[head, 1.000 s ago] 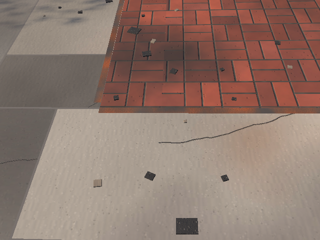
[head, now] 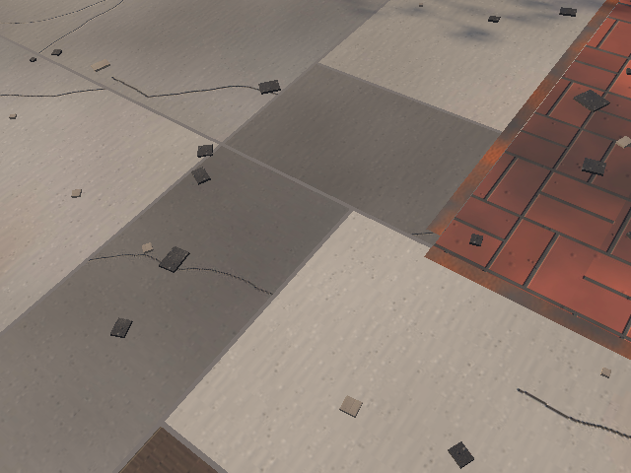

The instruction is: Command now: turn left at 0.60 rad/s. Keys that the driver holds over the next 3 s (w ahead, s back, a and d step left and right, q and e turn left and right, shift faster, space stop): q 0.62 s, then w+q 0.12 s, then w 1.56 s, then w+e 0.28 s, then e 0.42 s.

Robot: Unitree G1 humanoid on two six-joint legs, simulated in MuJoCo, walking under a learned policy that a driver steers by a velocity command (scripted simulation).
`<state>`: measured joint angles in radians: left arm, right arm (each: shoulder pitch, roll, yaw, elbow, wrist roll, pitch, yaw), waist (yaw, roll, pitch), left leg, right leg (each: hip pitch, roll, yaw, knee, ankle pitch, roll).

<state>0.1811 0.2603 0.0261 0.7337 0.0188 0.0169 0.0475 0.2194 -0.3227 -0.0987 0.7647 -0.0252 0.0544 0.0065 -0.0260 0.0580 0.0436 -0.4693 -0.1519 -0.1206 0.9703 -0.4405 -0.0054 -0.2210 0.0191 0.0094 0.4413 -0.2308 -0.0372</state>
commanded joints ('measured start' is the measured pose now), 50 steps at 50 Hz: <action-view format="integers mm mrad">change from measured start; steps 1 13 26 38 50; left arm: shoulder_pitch -52 48 53 -79 112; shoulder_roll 120 193 161 136 160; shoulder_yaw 27 67 63 49 46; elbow -88 -51 -51 -91 8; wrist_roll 4 12 8 14 0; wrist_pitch -11 -13 32 5 -75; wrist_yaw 1 -29 -41 -53 -43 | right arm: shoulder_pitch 85 -71 -32 93 54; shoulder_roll -98 -47 -124 -159 -85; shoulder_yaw -26 16 7 -11 22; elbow -24 -104 -109 -74 -42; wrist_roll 4 26 27 -4 -13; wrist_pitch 12 27 -19 -32 -91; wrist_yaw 20 43 -6 8 26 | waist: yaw -21 58 34 -30 24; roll -207 -251 55 64 -160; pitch -58 -78 -76 -22 84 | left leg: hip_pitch -74 106 396 350 -249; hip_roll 48 125 304 288 96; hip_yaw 37 168 -167 -432 -50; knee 222 -195 -642 -748 13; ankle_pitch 13 -21 698 -107 113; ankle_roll -41 -21 217 272 61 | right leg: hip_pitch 101 142 -330 -325 180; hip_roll -227 -306 -52 -11 -264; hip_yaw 121 9 16 39 427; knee -112 -57 651 331 -326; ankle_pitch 521 485 -141 -170 -394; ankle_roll -138 -158 84 70 -118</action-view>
